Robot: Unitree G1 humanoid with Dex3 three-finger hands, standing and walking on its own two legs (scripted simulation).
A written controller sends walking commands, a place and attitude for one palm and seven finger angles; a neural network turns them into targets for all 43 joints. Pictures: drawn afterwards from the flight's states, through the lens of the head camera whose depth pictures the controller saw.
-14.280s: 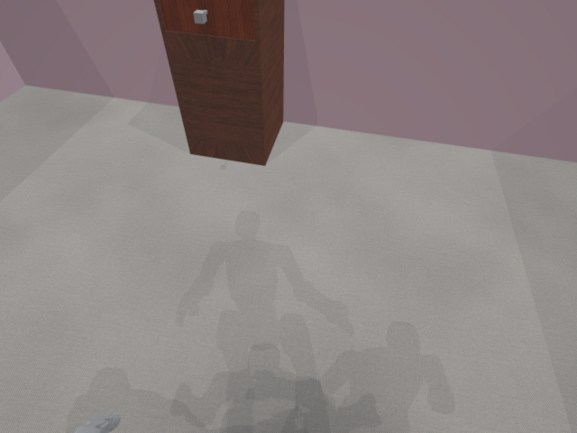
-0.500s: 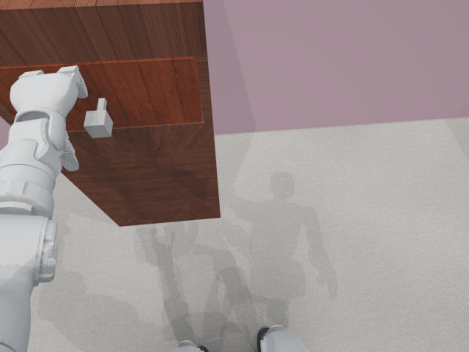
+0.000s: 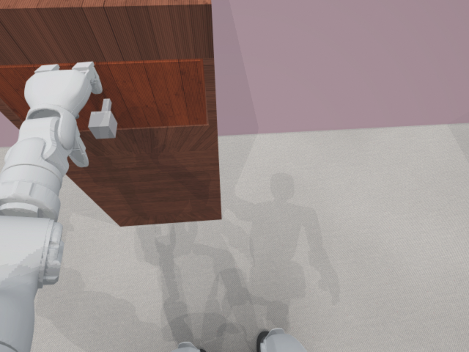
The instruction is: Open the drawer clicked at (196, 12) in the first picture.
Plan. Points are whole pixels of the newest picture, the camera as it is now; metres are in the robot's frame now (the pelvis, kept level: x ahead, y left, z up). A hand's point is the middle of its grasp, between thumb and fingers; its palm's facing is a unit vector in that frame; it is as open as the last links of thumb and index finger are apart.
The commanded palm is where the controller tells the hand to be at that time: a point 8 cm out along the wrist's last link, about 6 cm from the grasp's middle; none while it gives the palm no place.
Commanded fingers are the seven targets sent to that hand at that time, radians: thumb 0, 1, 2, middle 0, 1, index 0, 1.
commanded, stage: move the hooked fingers above the handle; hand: left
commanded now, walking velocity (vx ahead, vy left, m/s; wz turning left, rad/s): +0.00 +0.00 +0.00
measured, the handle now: (104, 116) +0.56 +0.22 +0.01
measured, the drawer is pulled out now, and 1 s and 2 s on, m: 0.00 0.00 0.00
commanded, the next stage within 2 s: lower the fingers behind the handle in 0.88 s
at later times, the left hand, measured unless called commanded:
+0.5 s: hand (75, 119) +0.50 +0.24 +0.07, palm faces -0.06 -0.03 -1.00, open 13.8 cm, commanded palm +0.49 +0.24 +0.13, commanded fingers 0.00 -0.50 0.30 -0.30 -1.20 -0.30 -1.20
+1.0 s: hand (82, 111) +0.51 +0.22 +0.08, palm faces -0.04 -0.01 -1.00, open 13.8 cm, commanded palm +0.50 +0.23 +0.12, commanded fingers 0.00 -0.50 0.30 -0.30 -1.20 -0.30 -1.20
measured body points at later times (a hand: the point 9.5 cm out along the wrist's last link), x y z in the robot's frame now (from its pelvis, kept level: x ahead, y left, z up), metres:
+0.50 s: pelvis +0.01 +0.00 +0.01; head +0.11 -0.01 +0.44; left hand +0.50 +0.23 +0.13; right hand +0.01 -0.28 -0.12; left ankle -0.03 +0.10 -0.71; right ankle +0.01 -0.13 -0.71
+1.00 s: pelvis +0.00 +0.00 +0.00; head +0.10 +0.00 +0.44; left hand +0.51 +0.22 +0.13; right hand -0.01 -0.28 -0.12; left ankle -0.03 +0.10 -0.71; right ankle +0.01 -0.13 -0.71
